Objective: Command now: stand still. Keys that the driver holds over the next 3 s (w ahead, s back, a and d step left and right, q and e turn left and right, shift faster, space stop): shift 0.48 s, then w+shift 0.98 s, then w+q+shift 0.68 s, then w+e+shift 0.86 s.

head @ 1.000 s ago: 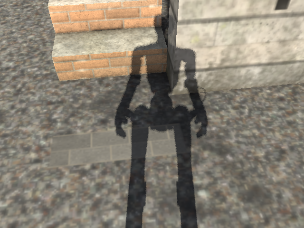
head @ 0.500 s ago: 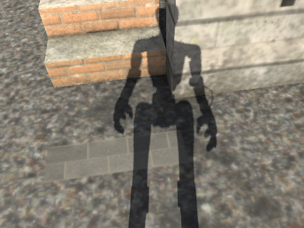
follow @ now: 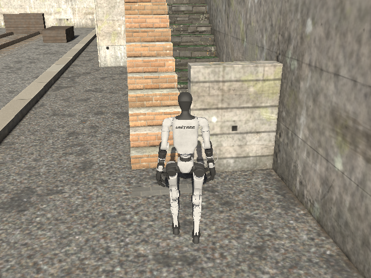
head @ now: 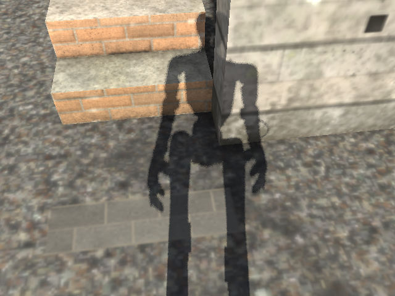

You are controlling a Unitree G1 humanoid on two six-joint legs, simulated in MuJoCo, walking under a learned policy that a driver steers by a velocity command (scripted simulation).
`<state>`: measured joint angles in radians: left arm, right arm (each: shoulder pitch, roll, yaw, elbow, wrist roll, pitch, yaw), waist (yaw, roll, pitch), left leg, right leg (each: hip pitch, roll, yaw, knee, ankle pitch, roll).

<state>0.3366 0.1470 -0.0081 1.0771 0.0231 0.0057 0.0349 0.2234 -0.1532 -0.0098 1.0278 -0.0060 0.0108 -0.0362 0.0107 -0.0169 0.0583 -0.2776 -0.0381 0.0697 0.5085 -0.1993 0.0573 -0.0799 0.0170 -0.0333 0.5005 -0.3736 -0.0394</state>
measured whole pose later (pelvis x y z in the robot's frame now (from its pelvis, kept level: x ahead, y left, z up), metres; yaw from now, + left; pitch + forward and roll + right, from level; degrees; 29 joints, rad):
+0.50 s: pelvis +0.01 -0.01 +0.01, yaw +0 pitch -2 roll +0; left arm 0.37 0.10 -0.03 1.16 0.01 -0.02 0.05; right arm 0.30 -0.12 0.01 1.17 0.00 0.00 -0.04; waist -0.01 -0.01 0.04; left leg -0.23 -0.03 0.05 0.44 -0.18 0.04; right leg -0.01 0.03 -0.04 0.39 -0.35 -0.05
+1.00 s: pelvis +0.23 +0.08 +0.00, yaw +1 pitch +0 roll +0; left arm 0.31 0.23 0.05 1.01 0.03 -0.10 -0.03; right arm 0.27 -0.21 -0.07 1.01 -0.03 -0.08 0.02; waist 0.01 -0.03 0.01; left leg -0.29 -0.03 0.11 0.53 -0.25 0.07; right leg -0.42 -0.07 0.03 1.27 -0.24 -0.13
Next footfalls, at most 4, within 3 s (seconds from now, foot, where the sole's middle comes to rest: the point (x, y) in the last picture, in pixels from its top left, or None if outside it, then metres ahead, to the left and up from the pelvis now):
0.86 left None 0.29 0.17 -0.77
1.36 right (204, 226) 0.76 0.01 -0.77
1.84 left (159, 154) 1.11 0.20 -0.77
2.14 right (173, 130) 1.25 0.15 -0.77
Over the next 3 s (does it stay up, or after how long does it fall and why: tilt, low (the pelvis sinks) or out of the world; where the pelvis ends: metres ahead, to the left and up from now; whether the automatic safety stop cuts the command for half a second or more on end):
stays up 1.42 0.54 0.18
